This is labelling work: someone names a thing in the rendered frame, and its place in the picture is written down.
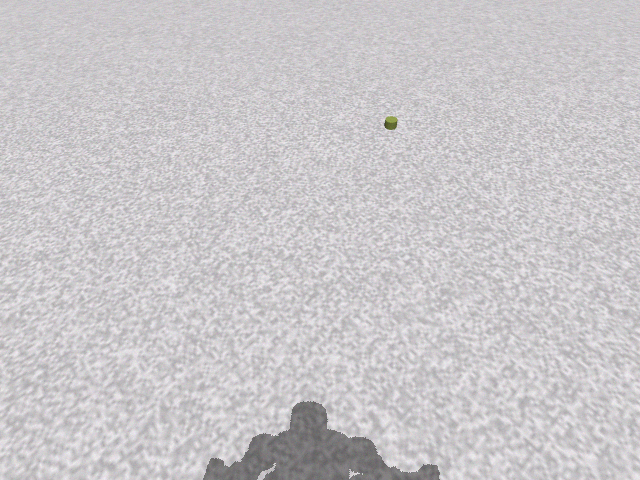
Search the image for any tin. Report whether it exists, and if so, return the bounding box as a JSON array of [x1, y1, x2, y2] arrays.
[[385, 116, 398, 130]]

